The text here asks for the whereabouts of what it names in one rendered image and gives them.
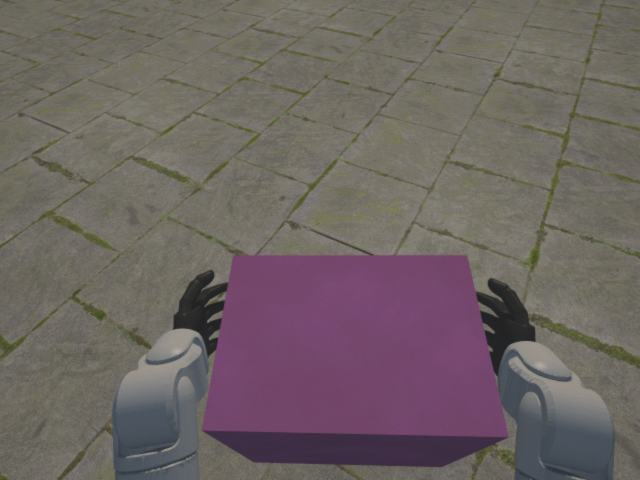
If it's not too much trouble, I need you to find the robot left forearm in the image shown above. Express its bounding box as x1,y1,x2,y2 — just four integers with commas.
112,328,209,480

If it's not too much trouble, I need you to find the robot right forearm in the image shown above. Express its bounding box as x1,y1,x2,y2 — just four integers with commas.
497,341,615,480

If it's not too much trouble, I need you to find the robot right hand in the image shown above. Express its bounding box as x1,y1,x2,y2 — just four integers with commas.
476,278,535,377

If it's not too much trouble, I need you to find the robot left hand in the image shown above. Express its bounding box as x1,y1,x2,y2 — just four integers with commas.
173,270,228,357

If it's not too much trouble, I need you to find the carton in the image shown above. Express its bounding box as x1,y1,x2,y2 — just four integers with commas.
202,255,509,467

